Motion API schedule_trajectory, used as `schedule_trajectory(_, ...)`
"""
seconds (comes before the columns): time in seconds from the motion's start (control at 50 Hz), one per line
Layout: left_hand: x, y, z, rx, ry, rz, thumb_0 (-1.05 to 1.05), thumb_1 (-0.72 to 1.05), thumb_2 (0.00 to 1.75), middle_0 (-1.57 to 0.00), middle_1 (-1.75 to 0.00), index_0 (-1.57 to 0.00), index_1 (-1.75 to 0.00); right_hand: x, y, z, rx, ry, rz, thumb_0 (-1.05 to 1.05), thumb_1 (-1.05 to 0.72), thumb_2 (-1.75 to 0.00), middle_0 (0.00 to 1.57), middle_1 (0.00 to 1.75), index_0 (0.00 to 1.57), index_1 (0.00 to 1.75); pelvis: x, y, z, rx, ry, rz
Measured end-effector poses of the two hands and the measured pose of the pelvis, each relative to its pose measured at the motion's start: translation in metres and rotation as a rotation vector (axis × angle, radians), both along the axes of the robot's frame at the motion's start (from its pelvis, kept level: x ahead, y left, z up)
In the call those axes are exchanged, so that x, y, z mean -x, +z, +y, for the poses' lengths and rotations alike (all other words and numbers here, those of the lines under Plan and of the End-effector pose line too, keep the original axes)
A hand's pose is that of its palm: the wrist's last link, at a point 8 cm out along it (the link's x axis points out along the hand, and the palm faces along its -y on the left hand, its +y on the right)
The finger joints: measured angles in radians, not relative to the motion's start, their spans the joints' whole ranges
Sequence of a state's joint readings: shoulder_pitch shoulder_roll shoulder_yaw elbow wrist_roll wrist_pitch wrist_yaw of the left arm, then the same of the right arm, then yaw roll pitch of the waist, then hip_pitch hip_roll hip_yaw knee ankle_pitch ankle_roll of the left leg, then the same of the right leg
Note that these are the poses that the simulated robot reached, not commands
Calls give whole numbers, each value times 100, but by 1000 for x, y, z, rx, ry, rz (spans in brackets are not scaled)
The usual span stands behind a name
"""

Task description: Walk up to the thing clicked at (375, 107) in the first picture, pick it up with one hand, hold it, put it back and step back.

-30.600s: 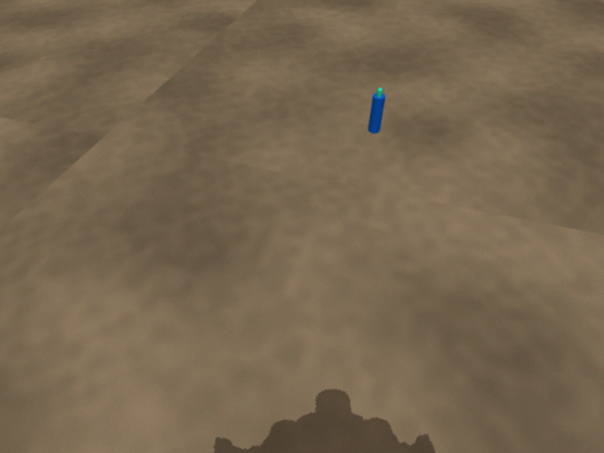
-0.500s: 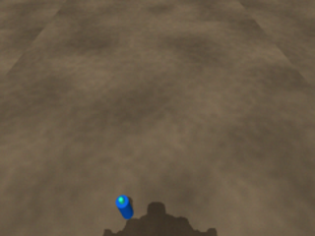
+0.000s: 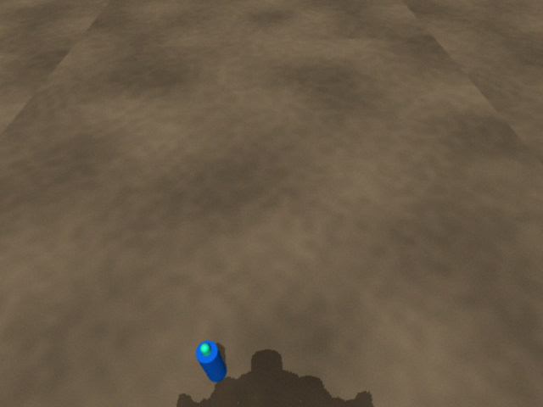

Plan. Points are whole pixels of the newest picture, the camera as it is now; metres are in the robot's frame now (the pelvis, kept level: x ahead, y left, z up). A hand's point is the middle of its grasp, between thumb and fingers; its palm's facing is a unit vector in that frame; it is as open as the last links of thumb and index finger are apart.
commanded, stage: stand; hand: left
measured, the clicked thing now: (211, 360) +0.39 +0.23 -0.65
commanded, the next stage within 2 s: step back in 0.06 s
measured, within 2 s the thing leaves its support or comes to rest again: neither
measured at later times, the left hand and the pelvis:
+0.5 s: hand out of the picture +0.08 +0.30 -0.18, palm faces -0.05 -0.93 -0.37, open 7.3 cm; pelvis -0.07 +0.04 -0.02, yaw -1 degrees
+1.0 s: hand out of the picture -0.05 +0.28 -0.15, palm faces -0.06 -0.91 -0.40, open 7.3 cm; pelvis -0.17 +0.03 -0.02, yaw -4 degrees
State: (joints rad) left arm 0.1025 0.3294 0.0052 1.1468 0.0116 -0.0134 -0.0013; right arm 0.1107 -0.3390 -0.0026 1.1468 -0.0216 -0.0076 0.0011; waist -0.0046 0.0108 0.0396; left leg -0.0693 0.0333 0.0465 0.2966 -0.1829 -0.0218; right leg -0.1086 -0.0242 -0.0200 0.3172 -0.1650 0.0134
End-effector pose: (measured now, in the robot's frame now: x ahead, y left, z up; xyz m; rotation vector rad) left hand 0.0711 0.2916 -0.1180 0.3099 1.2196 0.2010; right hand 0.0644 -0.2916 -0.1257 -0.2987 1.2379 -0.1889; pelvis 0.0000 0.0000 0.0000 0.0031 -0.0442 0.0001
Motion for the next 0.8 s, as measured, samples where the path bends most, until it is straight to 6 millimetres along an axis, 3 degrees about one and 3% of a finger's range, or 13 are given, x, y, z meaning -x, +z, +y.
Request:
schedule_trajectory(0.1, 0, -1, 1, 1, 10, -2, 0, 91, 90, -21, -30, -21, -30, 2, -1, -2, -3, -12, 5, 1, -91, -90, 21, 30, 20, 30, 3, -1, -1, 1, -1, 9)
schedule_trajectory(0.26, 2, -8, 23, -38, -16, -20, 0, 91, 90, -21, -30, -21, -30, 12, -3, -15, 46, -25, 4, 1, -91, -90, 21, 30, 20, 30, 31, -14, 7, 10, -7, 24)
schedule_trajectory(0.4, -10, -26, 54, -37, -59, -80, 1, 91, 90, -21, -30, -21, -30, 53, 1, -1, 118, -22, 26, 1, -91, -90, 20, 30, 20, 30, 55, -29, 35, 10, -5, 34)
schedule_trajectory(0.46, -8, -26, 57, -35, -61, -89, 1, 91, 90, -21, -30, -20, -30, 76, 7, 11, 118, -22, 65, 1, -91, -90, 20, 30, 20, 30, 66, -24, 39, 20, -5, 28)
schedule_trajectory(0.52, 2, -25, 55, -22, -72, -75, 0, 91, 90, -20, -30, -20, -30, 91, 12, 19, 120, -33, 74, 1, -91, -90, 21, 30, 20, 30, 74, -18, 42, 27, -16, 36)
schedule_trajectory(0.64, 36, -26, 51, -16, -103, -20, 0, 91, 90, -21, -30, -20, -30, 103, 10, 25, 109, -53, 5, 1, -91, -90, 21, 30, 20, 30, 92, -18, 44, 25, -54, 31)
schedule_trajectory(0.8, 77, -24, 36, -50, -121, -27, 1, 91, 90, -21, -30, -20, -30, 124, -14, 8, 67, -57, -64, 1, -90, -90, 21, 30, 20, 30, 128, -32, 29, 19, -92, 8)
